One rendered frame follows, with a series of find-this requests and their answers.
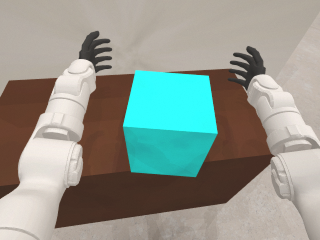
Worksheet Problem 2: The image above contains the pedestal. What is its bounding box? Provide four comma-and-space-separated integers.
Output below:
0, 68, 275, 229

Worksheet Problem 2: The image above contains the left robot forearm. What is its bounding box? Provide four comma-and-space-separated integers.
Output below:
18, 59, 96, 182

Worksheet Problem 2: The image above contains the right robot forearm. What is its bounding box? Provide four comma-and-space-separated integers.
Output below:
247, 74, 320, 156

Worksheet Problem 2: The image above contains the right robot hand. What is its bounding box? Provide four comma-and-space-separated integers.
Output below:
227, 46, 266, 91

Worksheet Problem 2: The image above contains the left robot hand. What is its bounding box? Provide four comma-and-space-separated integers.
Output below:
78, 31, 112, 73

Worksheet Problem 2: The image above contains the carton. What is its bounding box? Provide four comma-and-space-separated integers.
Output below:
123, 70, 218, 177

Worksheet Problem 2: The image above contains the robot right upper arm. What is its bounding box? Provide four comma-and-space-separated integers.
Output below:
270, 148, 320, 240

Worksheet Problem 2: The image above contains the robot left upper arm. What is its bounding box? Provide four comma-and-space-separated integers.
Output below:
0, 137, 83, 240

